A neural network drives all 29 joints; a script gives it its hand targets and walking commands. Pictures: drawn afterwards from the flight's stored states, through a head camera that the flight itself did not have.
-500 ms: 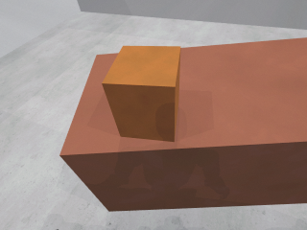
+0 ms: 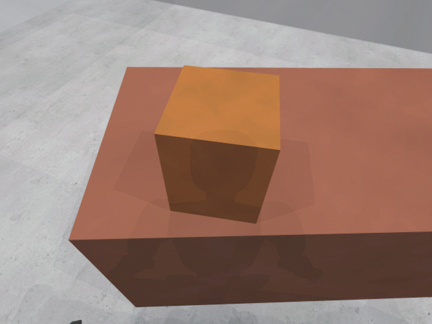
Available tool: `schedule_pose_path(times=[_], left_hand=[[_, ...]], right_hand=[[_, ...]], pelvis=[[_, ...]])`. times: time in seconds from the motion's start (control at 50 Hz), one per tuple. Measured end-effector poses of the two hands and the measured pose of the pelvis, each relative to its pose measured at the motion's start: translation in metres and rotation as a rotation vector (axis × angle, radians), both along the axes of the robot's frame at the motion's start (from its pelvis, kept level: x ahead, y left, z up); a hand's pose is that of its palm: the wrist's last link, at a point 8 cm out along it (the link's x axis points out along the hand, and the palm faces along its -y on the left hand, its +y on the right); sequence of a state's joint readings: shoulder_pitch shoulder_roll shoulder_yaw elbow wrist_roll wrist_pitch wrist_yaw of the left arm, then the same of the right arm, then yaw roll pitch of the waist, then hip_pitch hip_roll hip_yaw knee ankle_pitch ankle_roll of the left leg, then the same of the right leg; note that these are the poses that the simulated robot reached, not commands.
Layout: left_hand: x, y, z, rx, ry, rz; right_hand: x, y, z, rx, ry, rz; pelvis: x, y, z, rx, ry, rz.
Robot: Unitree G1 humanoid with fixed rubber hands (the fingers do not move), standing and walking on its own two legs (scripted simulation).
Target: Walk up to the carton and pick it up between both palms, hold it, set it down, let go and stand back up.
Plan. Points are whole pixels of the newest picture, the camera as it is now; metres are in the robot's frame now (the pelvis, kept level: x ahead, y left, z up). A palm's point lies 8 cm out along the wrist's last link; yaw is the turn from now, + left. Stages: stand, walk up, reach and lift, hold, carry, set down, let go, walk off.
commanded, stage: walk up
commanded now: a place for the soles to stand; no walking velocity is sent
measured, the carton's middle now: (221, 147) +0.46 +0.02 +0.05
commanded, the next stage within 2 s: reach and lift in 1.76 s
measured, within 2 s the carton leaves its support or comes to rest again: neither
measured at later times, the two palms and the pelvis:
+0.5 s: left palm out of the picture +0.09 +0.29 -0.10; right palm out of the picture +0.06 -0.31 -0.12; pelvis -0.02 -0.01 +0.00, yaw +0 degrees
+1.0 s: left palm out of the picture +0.09 +0.30 -0.09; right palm out of the picture +0.05 -0.31 -0.12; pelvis -0.02 -0.01 +0.00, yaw +0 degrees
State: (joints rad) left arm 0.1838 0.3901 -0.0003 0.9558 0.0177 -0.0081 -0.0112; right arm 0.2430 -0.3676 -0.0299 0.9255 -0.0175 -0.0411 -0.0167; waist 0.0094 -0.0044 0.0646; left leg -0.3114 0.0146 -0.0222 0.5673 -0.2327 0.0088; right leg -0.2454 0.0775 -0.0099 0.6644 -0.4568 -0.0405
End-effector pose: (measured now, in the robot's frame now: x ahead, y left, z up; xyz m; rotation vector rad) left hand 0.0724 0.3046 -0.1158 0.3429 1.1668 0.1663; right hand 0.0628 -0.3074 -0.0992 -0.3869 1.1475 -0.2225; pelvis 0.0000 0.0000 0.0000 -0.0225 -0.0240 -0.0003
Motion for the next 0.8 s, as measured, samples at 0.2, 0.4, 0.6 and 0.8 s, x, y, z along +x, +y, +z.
schedule_pose_path(times=[0.2, 0.4, 0.6, 0.8], left_hand=[[0.019, -0.014, 0.011, 0.028, -0.068, -0.014], [0.014, -0.014, 0.018, 0.045, -0.062, -0.013], [0.022, -0.009, 0.021, 0.044, -0.099, -0.018], [0.02, -0.009, 0.021, 0.044, -0.098, -0.016]], right_hand=[[0.018, -0.004, -0.012, 0.053, -0.07, 0.006], [-0.002, -0.005, -0.022, 0.07, 0.0, -0.022], [-0.009, 0.0, -0.023, 0.069, 0.011, -0.025], [-0.011, 0.0, -0.023, 0.069, 0.011, -0.025]], pelvis=[[-0.01, -0.015, -0.004, 0.026, -0.016, -0.002], [-0.016, -0.017, -0.002, 0.025, -0.014, 0.005], [-0.021, -0.011, -0.002, 0.024, -0.022, 0.008], [-0.022, -0.011, -0.002, 0.024, -0.024, 0.008]])
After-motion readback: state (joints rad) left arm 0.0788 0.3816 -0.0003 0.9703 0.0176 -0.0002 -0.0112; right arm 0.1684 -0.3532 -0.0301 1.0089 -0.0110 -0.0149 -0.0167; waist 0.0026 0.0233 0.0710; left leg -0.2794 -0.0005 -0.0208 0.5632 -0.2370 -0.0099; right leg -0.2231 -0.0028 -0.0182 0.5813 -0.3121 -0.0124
